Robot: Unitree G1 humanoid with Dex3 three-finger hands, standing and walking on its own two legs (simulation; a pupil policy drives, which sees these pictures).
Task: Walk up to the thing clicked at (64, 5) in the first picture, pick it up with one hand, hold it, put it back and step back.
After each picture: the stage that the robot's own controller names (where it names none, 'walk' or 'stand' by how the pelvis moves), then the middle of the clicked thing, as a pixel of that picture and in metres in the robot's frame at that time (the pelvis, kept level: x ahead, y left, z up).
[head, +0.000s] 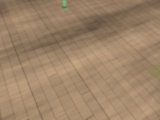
stand; (64, 5) +2.24 +0.23 -0.72
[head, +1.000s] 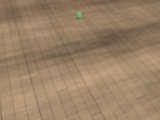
walk; (79, 16) +2.11 +0.07 -0.70
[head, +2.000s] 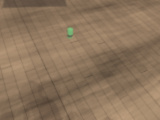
walk; (70, 33) +1.45 +0.07 -0.70
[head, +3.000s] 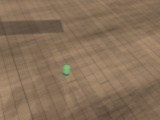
walk; (66, 71) +0.94 +0.08 -0.71
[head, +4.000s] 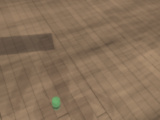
walk; (56, 103) +0.58 +0.15 -0.71
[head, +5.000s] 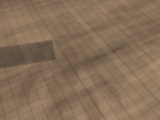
walk; out of the picture +0.36 +0.18 -0.69
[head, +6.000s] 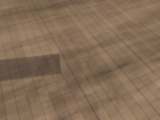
stand; out of the picture +0.30 +0.15 -0.72
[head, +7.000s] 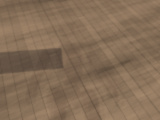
stand; out of the picture +0.30 +0.14 -0.72
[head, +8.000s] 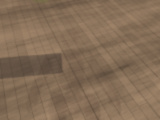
stand; out of the picture +0.31 +0.15 -0.73
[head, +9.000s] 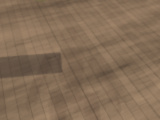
stand; out of the picture +0.30 +0.15 -0.73
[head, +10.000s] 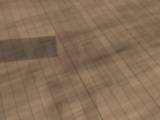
go down; out of the picture +0.31 +0.15 -0.71
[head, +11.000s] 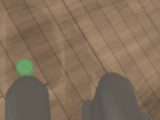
go down; (25, 69) +0.38 +0.18 -0.29
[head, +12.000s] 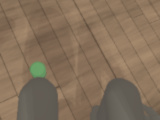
close in; (38, 71) +0.39 +0.17 -0.31
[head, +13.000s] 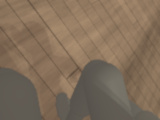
close in; out of the picture +0.39 +0.21 -0.22
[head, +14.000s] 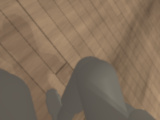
close; out of the picture +0.40 +0.23 -0.21
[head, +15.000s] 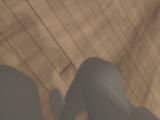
lift; out of the picture +0.37 +0.22 -0.22
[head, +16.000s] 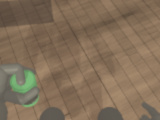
lift; (26, 89) +0.30 +0.18 -0.02
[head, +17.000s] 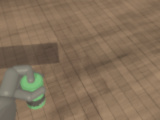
hold; (34, 91) +0.31 +0.17 +0.01
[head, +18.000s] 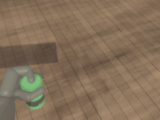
hold; (33, 92) +0.31 +0.17 -0.01
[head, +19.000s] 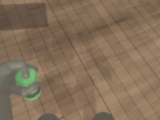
crouch; (29, 84) +0.34 +0.17 -0.07
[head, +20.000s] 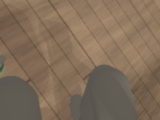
lower; out of the picture +0.40 +0.22 -0.18
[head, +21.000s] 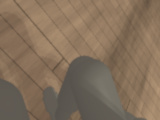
lower; out of the picture +0.41 +0.26 -0.22
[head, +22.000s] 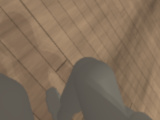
lower; out of the picture +0.40 +0.26 -0.22
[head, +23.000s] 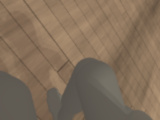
lower; out of the picture +0.40 +0.26 -0.23
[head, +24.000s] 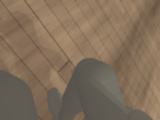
lower; out of the picture +0.39 +0.26 -0.23
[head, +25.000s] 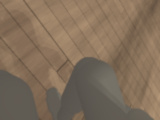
open; out of the picture +0.38 +0.24 -0.23
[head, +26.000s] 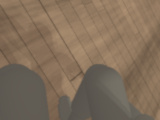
stand; out of the picture +0.38 +0.23 -0.23
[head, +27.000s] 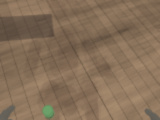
stand; (48, 112) +0.35 +0.17 -0.58
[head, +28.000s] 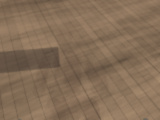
stand; out of the picture +0.33 +0.17 -0.67
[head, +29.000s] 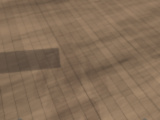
stand; out of the picture +0.33 +0.17 -0.67
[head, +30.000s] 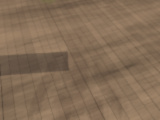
stand; out of the picture +0.35 +0.16 -0.72
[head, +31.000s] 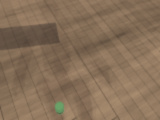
walk; (59, 108) +0.41 +0.12 -0.70
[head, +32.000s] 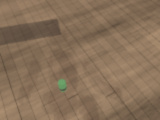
walk; (62, 85) +0.66 +0.19 -0.70
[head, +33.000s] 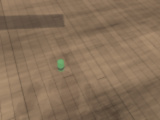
stand; (60, 65) +0.95 +0.18 -0.70
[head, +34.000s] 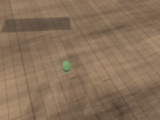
stand; (66, 67) +0.97 +0.16 -0.72
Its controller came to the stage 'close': yes
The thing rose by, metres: 0.70
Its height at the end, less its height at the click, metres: +0.00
